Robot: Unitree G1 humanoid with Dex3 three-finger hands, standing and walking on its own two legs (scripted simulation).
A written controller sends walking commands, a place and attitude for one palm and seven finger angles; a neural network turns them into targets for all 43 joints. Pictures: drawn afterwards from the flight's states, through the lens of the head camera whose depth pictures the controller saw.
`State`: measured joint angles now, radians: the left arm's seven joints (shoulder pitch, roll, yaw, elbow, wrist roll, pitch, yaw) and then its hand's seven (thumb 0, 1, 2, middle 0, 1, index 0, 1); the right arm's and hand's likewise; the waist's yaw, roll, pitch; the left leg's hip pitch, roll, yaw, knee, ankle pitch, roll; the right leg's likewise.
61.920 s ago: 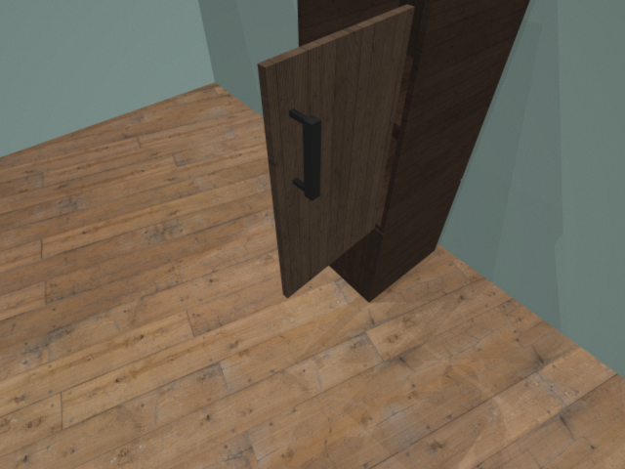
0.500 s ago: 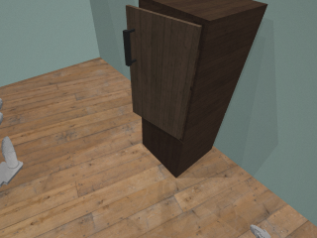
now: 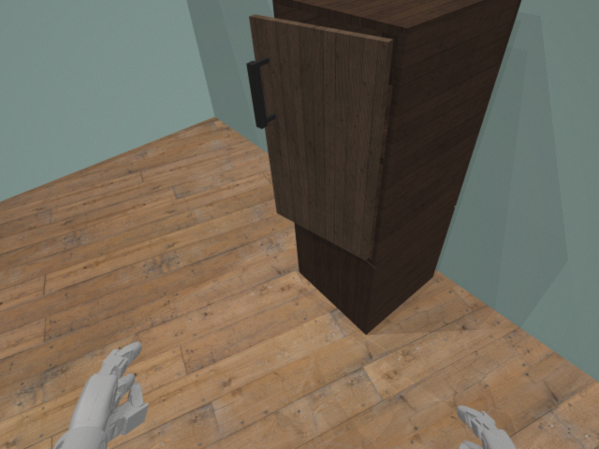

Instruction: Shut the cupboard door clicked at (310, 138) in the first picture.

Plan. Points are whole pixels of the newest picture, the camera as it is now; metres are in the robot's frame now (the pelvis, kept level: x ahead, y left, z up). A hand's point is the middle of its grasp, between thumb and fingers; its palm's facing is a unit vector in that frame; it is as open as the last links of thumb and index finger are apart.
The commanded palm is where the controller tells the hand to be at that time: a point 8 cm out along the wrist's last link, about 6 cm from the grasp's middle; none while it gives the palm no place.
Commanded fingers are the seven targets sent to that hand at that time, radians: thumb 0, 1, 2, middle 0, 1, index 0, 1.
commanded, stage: let the arm hang, fingers relaxed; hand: left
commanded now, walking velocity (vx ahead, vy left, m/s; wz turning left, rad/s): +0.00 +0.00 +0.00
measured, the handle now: (263, 93) +0.87 +0.14 +0.10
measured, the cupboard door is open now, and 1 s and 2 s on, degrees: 11 11 11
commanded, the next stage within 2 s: look to check the result in 0.94 s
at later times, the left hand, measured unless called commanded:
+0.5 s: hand out of the picture -0.08 +0.19 -0.15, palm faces +0.03 -0.97 -0.24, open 7.3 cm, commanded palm none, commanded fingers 0.00 0.90 0.90 -0.20 -0.30 -0.20 -0.30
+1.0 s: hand out of the picture -0.04 +0.13 -0.16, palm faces +0.04 -0.99 -0.12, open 7.3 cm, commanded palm none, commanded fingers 0.00 0.90 0.90 -0.20 -0.30 -0.20 -0.30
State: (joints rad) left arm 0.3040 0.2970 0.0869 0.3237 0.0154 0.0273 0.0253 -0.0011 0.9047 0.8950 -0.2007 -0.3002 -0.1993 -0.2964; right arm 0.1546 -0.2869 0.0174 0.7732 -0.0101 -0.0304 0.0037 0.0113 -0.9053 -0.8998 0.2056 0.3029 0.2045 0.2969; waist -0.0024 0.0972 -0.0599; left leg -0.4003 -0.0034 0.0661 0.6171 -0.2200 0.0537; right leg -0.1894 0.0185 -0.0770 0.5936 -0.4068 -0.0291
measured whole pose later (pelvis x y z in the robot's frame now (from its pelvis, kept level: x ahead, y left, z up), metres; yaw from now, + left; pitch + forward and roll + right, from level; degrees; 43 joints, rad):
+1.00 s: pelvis +0.00 -0.01 +0.02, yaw -1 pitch -2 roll +0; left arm 0.37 0.07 -0.01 1.16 0.01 -0.01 0.05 0.00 0.91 0.89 -0.20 -0.30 -0.20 -0.30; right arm 0.34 -0.10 0.01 1.15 -0.02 0.02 -0.04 0.01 -0.91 -0.90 0.20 0.30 0.20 0.30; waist -0.02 0.00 0.01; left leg -0.26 0.00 0.07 0.43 -0.13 0.04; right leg -0.06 0.03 -0.07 0.40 -0.31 -0.04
